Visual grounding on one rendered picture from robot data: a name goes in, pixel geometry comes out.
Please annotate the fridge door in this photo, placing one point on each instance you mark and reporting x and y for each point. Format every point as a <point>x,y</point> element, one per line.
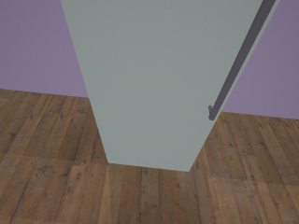
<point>152,68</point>

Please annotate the handle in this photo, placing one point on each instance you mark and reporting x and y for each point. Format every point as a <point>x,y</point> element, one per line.
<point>249,40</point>

